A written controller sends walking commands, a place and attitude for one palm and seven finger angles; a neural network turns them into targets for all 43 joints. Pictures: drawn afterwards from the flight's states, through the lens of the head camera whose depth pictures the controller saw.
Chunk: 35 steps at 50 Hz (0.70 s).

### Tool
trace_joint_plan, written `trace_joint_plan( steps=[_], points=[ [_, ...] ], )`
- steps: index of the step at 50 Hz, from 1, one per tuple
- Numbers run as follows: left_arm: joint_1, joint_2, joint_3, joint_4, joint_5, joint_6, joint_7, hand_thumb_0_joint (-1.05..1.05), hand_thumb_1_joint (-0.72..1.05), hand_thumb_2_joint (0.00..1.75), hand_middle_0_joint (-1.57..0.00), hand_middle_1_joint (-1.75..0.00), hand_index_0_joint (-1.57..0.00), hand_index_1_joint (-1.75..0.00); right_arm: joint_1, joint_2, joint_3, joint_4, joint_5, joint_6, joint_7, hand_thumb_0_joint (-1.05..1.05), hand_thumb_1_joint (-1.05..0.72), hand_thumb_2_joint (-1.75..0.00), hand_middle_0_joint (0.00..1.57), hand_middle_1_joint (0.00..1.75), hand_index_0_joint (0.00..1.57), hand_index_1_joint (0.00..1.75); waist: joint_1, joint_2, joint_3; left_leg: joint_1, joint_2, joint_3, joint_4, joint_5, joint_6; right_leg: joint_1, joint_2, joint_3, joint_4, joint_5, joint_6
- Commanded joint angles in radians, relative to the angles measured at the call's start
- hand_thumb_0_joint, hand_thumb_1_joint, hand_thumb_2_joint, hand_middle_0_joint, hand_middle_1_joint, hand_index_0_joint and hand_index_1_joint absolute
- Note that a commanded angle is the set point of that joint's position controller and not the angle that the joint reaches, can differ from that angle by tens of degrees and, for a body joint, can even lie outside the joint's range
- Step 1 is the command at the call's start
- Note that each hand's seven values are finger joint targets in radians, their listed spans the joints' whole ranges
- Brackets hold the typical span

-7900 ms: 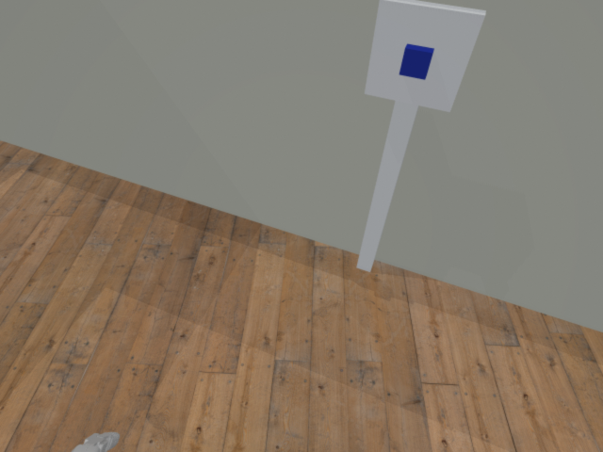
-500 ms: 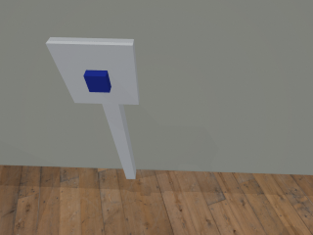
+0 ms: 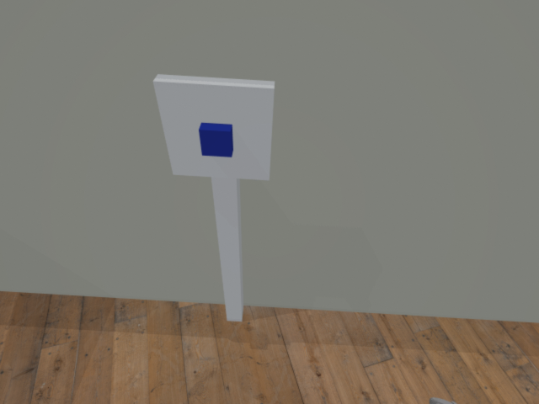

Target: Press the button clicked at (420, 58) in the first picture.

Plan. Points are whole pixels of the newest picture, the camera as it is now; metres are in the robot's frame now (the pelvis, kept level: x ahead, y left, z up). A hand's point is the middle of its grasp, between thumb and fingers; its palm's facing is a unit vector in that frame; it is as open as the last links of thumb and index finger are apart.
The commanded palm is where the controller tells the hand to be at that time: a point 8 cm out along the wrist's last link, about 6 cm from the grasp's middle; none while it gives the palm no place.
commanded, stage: come to a stop and stand still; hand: left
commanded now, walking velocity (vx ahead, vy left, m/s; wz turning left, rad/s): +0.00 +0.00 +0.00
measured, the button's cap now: (217, 139) +0.56 +0.15 +0.11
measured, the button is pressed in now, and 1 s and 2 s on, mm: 0 0 0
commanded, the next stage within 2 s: look again from close up in 0.22 s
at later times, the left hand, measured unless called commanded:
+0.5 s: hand out of the picture +0.00 +0.19 -0.17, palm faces -0.01 -0.97 -0.24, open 7.4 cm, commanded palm none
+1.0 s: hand out of the picture +0.02 +0.17 -0.17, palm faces -0.01 -0.98 -0.22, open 7.4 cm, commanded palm none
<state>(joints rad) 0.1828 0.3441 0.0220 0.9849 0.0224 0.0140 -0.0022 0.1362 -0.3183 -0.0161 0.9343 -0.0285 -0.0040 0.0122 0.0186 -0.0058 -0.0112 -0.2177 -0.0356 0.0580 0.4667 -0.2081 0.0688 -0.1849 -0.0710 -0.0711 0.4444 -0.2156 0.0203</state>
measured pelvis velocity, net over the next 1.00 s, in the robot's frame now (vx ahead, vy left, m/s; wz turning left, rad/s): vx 0.00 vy -0.02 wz -0.01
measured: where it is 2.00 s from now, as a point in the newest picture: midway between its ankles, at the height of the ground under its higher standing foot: outside the picture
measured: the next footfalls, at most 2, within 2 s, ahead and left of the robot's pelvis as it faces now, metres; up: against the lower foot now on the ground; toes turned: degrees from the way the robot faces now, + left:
none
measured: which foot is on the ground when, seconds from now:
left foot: down 0.00-1.00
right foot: down 0.00-1.00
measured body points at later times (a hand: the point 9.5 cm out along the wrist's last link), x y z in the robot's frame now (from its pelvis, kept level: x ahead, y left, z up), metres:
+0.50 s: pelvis -0.01 -0.01 +0.00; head +0.00 +0.00 +0.45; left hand +0.00 +0.24 -0.15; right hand +0.02 -0.27 -0.14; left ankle +0.03 +0.07 -0.74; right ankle +0.02 -0.15 -0.74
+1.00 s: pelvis +0.00 -0.02 +0.00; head +0.00 -0.01 +0.45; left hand +0.02 +0.22 -0.15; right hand +0.03 -0.26 -0.15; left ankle +0.03 +0.07 -0.74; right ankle +0.02 -0.15 -0.74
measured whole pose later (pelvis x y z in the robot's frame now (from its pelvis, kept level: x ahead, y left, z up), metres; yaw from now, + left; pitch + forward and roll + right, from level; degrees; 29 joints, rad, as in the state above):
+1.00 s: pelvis +0.00 -0.02 +0.00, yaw -1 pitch -2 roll +0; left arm 0.26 0.21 -0.01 1.09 0.01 -0.01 0.03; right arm 0.21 -0.20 0.00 1.13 -0.01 0.00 0.00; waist 0.00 -0.01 0.02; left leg -0.20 -0.01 0.06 0.41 -0.18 0.04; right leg -0.17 -0.04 -0.06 0.39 -0.18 0.02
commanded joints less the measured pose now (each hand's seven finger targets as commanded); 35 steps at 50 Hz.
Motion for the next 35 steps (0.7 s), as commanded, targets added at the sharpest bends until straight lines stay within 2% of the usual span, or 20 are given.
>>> trace_joint_plan(
  steps=[1,4,9,18,23,30,35],
  points=[
    [-0.005,0.135,0.022,-0.034,0.002,-0.025,0.006,0.0,0.9,0.9,-0.2,-0.3,-0.2,-0.3,-0.024,-0.202,-0.048,-0.038,0.005,-0.019,-0.013,0.0,-0.9,-0.9,0.2,0.3,0.2,0.3,-0.01,0.03,0.036,-0.098,0.164,-0.231,-0.248,-0.284,-0.008,0.005,-0.03,0.065,-0.066,-0.087,-0.043],
    [0.007,0.135,0.018,-0.017,0.001,-0.026,0.008,0.0,0.9,0.9,-0.2,-0.3,-0.2,-0.3,-0.012,-0.202,-0.045,-0.011,0.007,-0.017,-0.011,0.0,-0.9,-0.9,0.2,0.3,0.2,0.3,-0.01,0.019,0.059,-0.11,0.159,-0.229,-0.249,-0.29,-0.013,-0.005,-0.036,0.076,-0.083,-0.11,-0.041],
    [0.035,0.128,0.009,0.017,-0.003,-0.03,0.014,0.0,0.9,0.9,-0.2,-0.3,-0.2,-0.3,0.018,-0.191,-0.039,0.039,0.012,-0.018,-0.012,0.0,-0.9,-0.9,0.2,0.3,0.2,0.3,-0.014,0.017,0.045,-0.085,0.156,-0.217,-0.239,-0.232,-0.018,0.004,-0.047,0.087,-0.095,-0.083,-0.041],
    [0.084,0.077,-0.005,0.068,-0.006,-0.034,0.027,0.0,0.9,0.9,-0.2,-0.3,-0.2,-0.3,0.057,-0.13,-0.026,0.116,0.02,-0.019,-0.017,0.0,-0.9,-0.9,0.2,0.3,0.2,0.3,-0.017,0.005,0.041,-0.043,0.148,-0.175,-0.198,-0.1,-0.027,0.017,-0.06,0.091,-0.113,-0.024,-0.038],
    [0.1,0.048,-0.011,0.078,-0.006,-0.033,0.032,0.0,0.9,0.9,-0.2,-0.3,-0.2,-0.3,0.067,-0.099,-0.021,0.135,0.02,-0.015,-0.019,0.0,-0.9,-0.9,0.2,0.3,0.2,0.3,-0.019,0.017,0.062,-0.044,0.144,-0.163,-0.195,-0.101,-0.033,0.003,-0.058,0.095,-0.122,-0.037,-0.037],
    [0.106,0.022,-0.013,0.074,-0.005,-0.036,0.037,0.0,0.9,0.9,-0.2,-0.3,-0.2,-0.3,0.079,-0.063,-0.018,0.147,0.021,-0.013,-0.02,0.0,-0.9,-0.9,0.2,0.3,0.2,0.3,-0.02,-0.012,0.063,-0.031,0.138,-0.142,-0.169,-0.045,-0.039,-0.004,-0.059,0.104,-0.134,-0.029,-0.036],
    [0.108,0.009,-0.012,0.069,-0.005,-0.037,0.039,0.0,0.9,0.9,-0.2,-0.3,-0.2,-0.3,0.077,-0.047,-0.018,0.151,0.021,-0.014,-0.02,0.0,-0.9,-0.9,0.2,0.3,0.2,0.3,-0.018,0.003,0.063,-0.027,0.139,-0.136,-0.162,-0.021,-0.043,-0.003,-0.056,0.102,-0.132,-0.012,-0.034]
  ],
)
